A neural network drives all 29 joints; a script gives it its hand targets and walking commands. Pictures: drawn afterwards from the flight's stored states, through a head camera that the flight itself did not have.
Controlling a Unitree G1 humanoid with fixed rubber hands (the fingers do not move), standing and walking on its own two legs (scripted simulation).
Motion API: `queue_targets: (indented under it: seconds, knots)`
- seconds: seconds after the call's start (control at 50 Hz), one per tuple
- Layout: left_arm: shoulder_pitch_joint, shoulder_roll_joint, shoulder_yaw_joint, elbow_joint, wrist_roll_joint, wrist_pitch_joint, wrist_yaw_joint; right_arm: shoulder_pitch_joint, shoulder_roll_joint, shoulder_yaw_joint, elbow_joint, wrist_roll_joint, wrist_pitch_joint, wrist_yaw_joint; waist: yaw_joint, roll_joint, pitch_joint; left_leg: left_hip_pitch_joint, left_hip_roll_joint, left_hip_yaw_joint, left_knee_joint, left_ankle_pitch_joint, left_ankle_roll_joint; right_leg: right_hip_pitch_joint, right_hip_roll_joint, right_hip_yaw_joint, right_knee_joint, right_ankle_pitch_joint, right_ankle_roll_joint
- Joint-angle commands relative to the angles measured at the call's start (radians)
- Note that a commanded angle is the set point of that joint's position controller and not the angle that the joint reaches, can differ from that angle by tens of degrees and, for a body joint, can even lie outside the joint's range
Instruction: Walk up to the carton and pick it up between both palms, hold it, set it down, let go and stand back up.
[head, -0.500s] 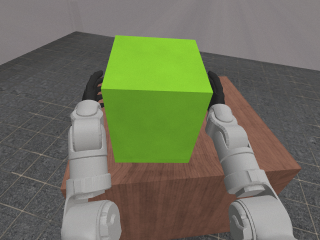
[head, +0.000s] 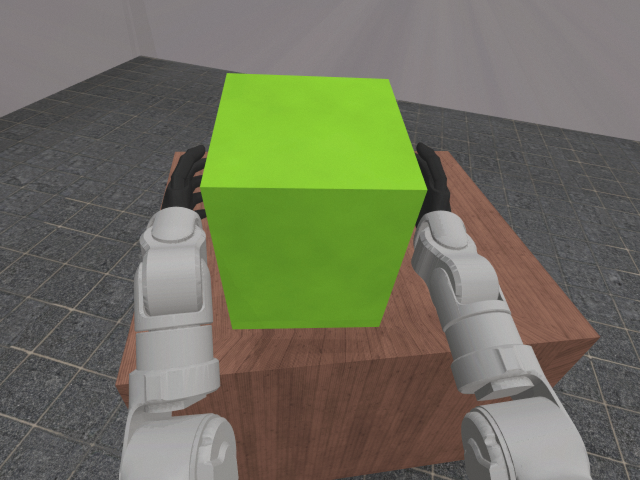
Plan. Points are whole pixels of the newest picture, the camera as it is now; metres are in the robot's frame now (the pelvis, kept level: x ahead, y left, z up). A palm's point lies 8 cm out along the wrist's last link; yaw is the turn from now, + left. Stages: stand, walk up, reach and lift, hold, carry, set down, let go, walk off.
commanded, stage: hold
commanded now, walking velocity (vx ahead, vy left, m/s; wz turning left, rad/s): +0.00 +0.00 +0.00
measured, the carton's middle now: (307, 208) +0.41 +0.01 +0.18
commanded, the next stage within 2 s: set down in 0.58 s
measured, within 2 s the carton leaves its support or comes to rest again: neither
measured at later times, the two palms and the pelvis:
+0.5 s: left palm (186, 213) +0.35 +0.15 +0.21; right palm (436, 212) +0.36 -0.14 +0.21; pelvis -0.01 -0.01 +0.00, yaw +1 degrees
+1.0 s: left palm (185, 218) +0.38 +0.16 +0.18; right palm (419, 215) +0.38 -0.13 +0.19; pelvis +0.01 -0.01 +0.00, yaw +1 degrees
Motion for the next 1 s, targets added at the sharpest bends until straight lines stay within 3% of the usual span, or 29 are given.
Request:
queue_targets:
  seconds: [0.0,0.02,0.08,0.12,0.22,0.28,0.32,0.34,0.4,0.44,0.48,0.54,0.6,0.68,0.72,0.74,0.78,0.8,0.82,0.84,0.94,0.98]
  knots:
    - [-0.624,-0.45,-0.468,-0.148,-0.172,-0.073,-0.134,-0.701,0.469,0.374,-0.331,0.092,-0.057,0.104,-0.005,0.132,-0.492,0.266,-0.024,0.014,0.03,0.304,-0.038,-0.034,0.057,-0.062,-0.018,0.202,0.044]
    - [-0.619,-0.451,-0.466,-0.119,-0.17,-0.068,-0.136,-0.684,0.457,0.356,-0.303,0.082,-0.053,0.103,-0.019,0.143,-0.449,0.25,-0.028,0.02,0.023,0.263,-0.044,-0.049,0.054,-0.06,-0.024,0.168,0.042]
    - [-0.614,-0.449,-0.459,-0.108,-0.158,-0.066,-0.138,-0.675,0.466,0.336,-0.294,0.054,-0.045,0.112,0.0,0.125,-0.412,0.209,-0.023,0.018,-0.011,0.187,-0.031,-0.058,0.057,-0.063,-0.032,0.106,0.036]
    - [-0.608,-0.451,-0.448,-0.071,-0.155,-0.061,-0.141,-0.664,0.457,0.317,-0.269,0.04,-0.042,0.115,-0.011,0.129,-0.375,0.189,-0.022,0.018,-0.026,0.152,-0.029,-0.066,0.048,-0.06,-0.047,0.081,0.034]
    - [-0.681,-0.467,-0.483,-0.154,-0.183,-0.075,-0.139,-0.719,0.485,0.341,-0.332,0.054,-0.056,0.113,-0.016,0.126,-0.482,0.24,-0.024,0.012,0.001,0.232,-0.034,-0.06,0.058,-0.062,-0.026,0.143,0.035]
    - [-0.691,-0.452,-0.462,-0.123,-0.196,-0.093,-0.137,-0.729,0.494,0.337,-0.32,0.044,-0.058,0.113,-0.027,0.095,-0.488,0.238,-0.033,0.013,0.0,0.179,-0.023,-0.07,0.051,-0.062,-0.04,0.126,0.039]
    - [-0.694,-0.451,-0.455,-0.076,-0.182,-0.092,-0.138,-0.747,0.495,0.327,-0.315,0.027,-0.06,0.116,-0.008,0.111,-0.478,0.197,-0.03,0.02,-0.011,0.142,-0.018,-0.065,0.045,-0.062,-0.033,0.099,0.043]
    - [-0.659,-0.426,-0.442,-0.052,-0.167,-0.089,-0.14,-0.72,0.483,0.317,-0.287,0.018,-0.055,0.114,-0.014,0.095,-0.444,0.201,-0.034,0.023,-0.026,0.112,-0.009,-0.068,0.043,-0.061,-0.051,0.096,0.047]
    - [-0.715,-0.446,-0.44,-0.059,-0.179,-0.092,-0.143,-0.746,0.479,0.295,-0.269,0.01,-0.063,0.121,-0.013,0.13,-0.471,0.174,-0.029,0.029,-0.038,0.055,-0.01,-0.067,0.036,-0.056,-0.043,0.038,0.041]
    - [-0.69,-0.437,-0.399,-0.016,-0.164,-0.087,-0.148,-0.739,0.483,0.292,-0.248,0.006,-0.06,0.12,-0.009,0.075,-0.455,0.171,-0.037,0.034,-0.043,0.042,0.008,-0.066,0.03,-0.054,-0.048,0.056,0.05]
    - [-0.689,-0.412,-0.365,0.013,-0.138,-0.084,-0.149,-0.729,0.475,0.271,-0.194,-0.01,-0.055,0.123,-0.001,0.091,-0.413,0.144,-0.034,0.033,-0.06,-0.005,0.012,-0.062,0.031,-0.059,-0.05,-0.001,0.044]
    - [-0.687,-0.436,-0.38,-0.016,-0.144,-0.09,-0.154,-0.741,0.501,0.298,-0.234,0.016,-0.07,0.124,0.008,0.099,-0.462,0.166,-0.043,0.04,-0.034,0.096,0.01,-0.034,0.028,-0.048,-0.041,0.112,0.052]
    - [-0.686,-0.451,-0.418,-0.008,-0.161,-0.097,-0.15,-0.764,0.51,0.313,-0.266,0.036,-0.083,0.121,0.01,0.113,-0.507,0.223,-0.043,0.034,-0.011,0.1,0.002,-0.05,0.025,-0.047,-0.032,0.152,0.06]
    - [-0.681,-0.437,-0.367,0.069,-0.124,-0.131,-0.153,-0.751,0.488,0.241,-0.192,-0.025,-0.12,0.134,0.023,0.094,-0.386,0.177,-0.032,0.038,-0.048,-0.02,0.006,-0.107,0.023,-0.063,-0.051,0.018,0.046]
    - [-0.638,-0.431,-0.32,0.108,-0.102,-0.157,-0.157,-0.737,0.473,0.205,-0.16,-0.059,-0.155,0.151,0.044,0.078,-0.342,0.149,-0.03,0.049,-0.073,-0.073,0.013,-0.11,0.024,-0.074,-0.06,-0.039,0.046]
    - [-0.637,-0.429,-0.309,0.1,-0.097,-0.178,-0.162,-0.734,0.484,0.202,-0.178,-0.072,-0.182,0.155,0.053,0.062,-0.363,0.151,-0.03,0.054,-0.07,-0.044,0.019,-0.094,0.018,-0.069,-0.056,-0.01,0.049]
    - [-0.634,-0.457,-0.345,0.075,-0.115,-0.224,-0.161,-0.707,0.467,0.189,-0.178,-0.097,-0.24,0.159,0.022,0.097,-0.436,0.197,-0.027,0.047,-0.052,0.034,0.004,-0.071,0.021,-0.074,-0.042,0.068,0.044]
    - [-0.646,-0.467,-0.367,0.049,-0.12,-0.251,-0.158,-0.7,0.464,0.197,-0.195,-0.101,-0.27,0.162,0.023,0.106,-0.485,0.23,-0.025,0.049,-0.035,0.09,-0.004,-0.065,0.027,-0.081,-0.035,0.105,0.046]
    - [-0.632,-0.469,-0.373,0.065,-0.118,-0.268,-0.152,-0.706,0.449,0.191,-0.188,-0.11,-0.294,0.166,0.032,0.114,-0.481,0.252,-0.022,0.042,-0.027,0.135,-0.013,-0.07,0.035,-0.093,-0.036,0.114,0.037]
    - [-0.595,-0.473,-0.38,0.09,-0.117,-0.28,-0.151,-0.695,0.43,0.193,-0.185,-0.129,-0.313,0.166,0.02,0.103,-0.453,0.274,-0.019,0.04,-0.015,0.174,-0.023,-0.081,0.041,-0.104,-0.04,0.133,0.034]
    - [-0.504,-0.436,-0.366,0.134,-0.092,-0.302,-0.162,-0.588,0.386,0.144,-0.095,-0.19,-0.362,0.169,0.016,0.086,-0.31,0.193,-0.018,0.054,-0.042,0.116,-0.015,-0.056,0.029,-0.106,-0.055,0.101,0.034]
    - [-0.478,-0.432,-0.361,0.128,-0.088,-0.308,-0.165,-0.565,0.383,0.145,-0.117,-0.195,-0.378,0.17,0.022,0.082,-0.323,0.184,-0.019,0.054,-0.049,0.096,-0.012,-0.031,0.017,-0.103,-0.052,0.105,0.037]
